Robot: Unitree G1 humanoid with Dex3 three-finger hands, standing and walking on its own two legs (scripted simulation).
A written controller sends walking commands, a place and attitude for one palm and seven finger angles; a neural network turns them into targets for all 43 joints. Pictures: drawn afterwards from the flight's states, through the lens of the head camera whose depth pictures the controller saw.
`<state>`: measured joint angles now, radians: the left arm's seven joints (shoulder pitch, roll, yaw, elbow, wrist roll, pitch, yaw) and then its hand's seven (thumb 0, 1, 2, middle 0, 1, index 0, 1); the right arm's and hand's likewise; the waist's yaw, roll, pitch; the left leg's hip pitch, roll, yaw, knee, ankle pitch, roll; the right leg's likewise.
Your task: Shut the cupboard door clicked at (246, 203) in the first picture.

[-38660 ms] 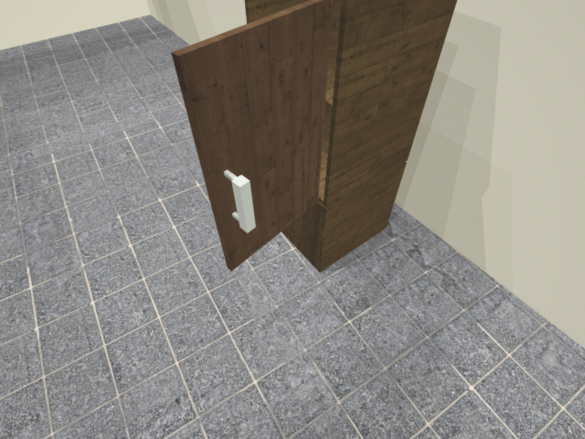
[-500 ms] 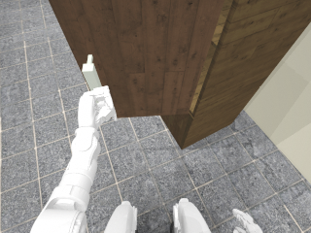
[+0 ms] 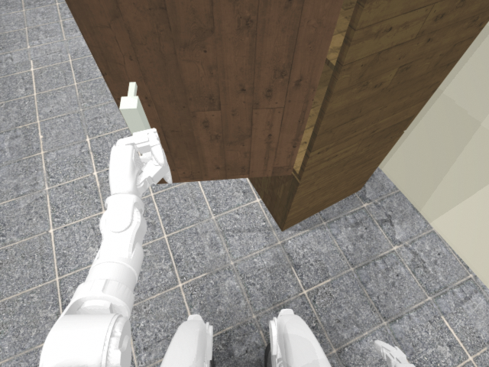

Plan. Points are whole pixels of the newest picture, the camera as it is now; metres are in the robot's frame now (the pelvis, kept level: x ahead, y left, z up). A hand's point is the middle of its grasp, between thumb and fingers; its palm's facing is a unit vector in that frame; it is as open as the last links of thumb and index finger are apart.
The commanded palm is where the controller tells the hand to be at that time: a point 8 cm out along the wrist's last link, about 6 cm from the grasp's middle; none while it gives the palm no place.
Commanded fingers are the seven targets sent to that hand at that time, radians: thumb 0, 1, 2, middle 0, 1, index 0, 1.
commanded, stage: push the door shut along its arc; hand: left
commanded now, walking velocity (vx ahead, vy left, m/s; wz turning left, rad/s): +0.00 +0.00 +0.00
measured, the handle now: (143, 123) +0.53 +0.17 +0.03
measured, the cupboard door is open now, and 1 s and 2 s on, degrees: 67 53 42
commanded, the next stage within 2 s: pull the fist back off the door in 1.48 s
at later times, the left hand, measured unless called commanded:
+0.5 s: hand (164, 140) +0.48 +0.13 +0.04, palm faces -0.08 -1.00 -0.04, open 3.1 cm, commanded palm +0.47 +0.17 +0.04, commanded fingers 0.00 0.90 0.90 -1.30 -1.50 -1.30 -1.50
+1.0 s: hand (185, 116) +0.54 +0.10 +0.04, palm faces -0.23 -0.97 -0.05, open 3.1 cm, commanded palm +0.54 +0.13 +0.04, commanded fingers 0.00 0.90 0.90 -1.30 -1.50 -1.30 -1.50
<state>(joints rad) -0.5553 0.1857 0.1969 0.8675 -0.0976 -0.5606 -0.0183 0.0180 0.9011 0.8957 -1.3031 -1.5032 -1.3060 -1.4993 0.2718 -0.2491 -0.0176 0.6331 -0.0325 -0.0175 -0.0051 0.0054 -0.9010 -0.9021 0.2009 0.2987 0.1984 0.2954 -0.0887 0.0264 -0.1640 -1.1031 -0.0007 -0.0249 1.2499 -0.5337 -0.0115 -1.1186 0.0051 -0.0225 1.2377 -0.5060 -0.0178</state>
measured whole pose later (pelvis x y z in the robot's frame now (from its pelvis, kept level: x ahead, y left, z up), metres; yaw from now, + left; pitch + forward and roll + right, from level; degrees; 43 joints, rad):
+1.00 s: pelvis -0.02 +0.02 -0.03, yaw -1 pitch +29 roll -4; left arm -1.14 0.45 0.22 1.30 -0.04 -0.42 -0.20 0.02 0.90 0.90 -1.30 -1.50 -1.30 -1.50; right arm 0.34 -0.27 0.04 0.65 -0.04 -0.01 0.01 0.00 -0.90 -0.90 0.20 0.30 0.20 0.30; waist -0.24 0.06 -0.15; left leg -1.36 0.00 -0.06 1.40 -0.54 0.01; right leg -1.34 0.01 -0.06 1.32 -0.49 0.00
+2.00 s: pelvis +0.00 +0.01 -0.03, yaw -3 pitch +33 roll -4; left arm -1.24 0.41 0.36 1.30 0.09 -0.36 0.18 0.00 0.88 0.90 -1.30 -1.50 -1.30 -1.50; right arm 0.44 -0.20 0.06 0.64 -0.11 0.01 0.10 0.00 -0.90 -0.90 0.20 0.30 0.20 0.30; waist -0.30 0.09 -0.14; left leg -1.40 0.03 -0.04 1.37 -0.56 0.00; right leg -1.39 0.04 -0.04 1.29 -0.49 0.00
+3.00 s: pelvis +0.02 +0.00 +0.06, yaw -1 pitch +14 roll +0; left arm -0.37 0.16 0.13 0.61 -0.12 -0.43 0.04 0.02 0.90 0.90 -1.30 -1.50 -1.31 -1.50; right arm 0.34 -0.24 -0.01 0.61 0.01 0.03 -0.01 0.01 -0.90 -0.90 0.20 0.30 0.20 0.30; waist -0.06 0.04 -0.11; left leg -0.75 0.01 -0.02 0.95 -0.45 -0.01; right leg -0.77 0.02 -0.01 0.94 -0.42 -0.02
